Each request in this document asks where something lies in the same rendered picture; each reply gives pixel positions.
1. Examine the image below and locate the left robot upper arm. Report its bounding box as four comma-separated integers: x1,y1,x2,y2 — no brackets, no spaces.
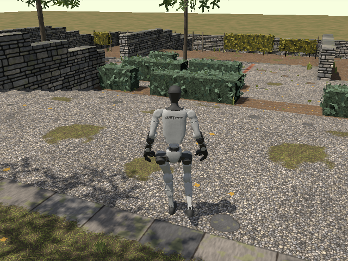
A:
149,109,163,139

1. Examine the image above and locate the robot right thigh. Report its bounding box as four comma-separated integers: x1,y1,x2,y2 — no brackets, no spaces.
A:
181,151,192,182

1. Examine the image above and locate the left robot forearm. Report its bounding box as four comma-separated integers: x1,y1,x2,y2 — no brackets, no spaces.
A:
145,131,154,152

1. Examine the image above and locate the right robot upper arm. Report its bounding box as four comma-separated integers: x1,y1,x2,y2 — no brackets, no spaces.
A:
186,109,201,139

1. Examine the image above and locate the robot left hand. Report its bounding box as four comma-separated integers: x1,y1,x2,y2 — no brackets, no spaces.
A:
143,150,156,162

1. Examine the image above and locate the humanoid robot torso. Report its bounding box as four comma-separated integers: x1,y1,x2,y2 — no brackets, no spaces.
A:
162,107,187,163

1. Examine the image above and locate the robot right hand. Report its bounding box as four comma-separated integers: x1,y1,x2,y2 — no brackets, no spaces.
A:
195,149,208,161

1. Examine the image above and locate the right robot forearm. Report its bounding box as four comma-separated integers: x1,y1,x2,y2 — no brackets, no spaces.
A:
196,131,207,151

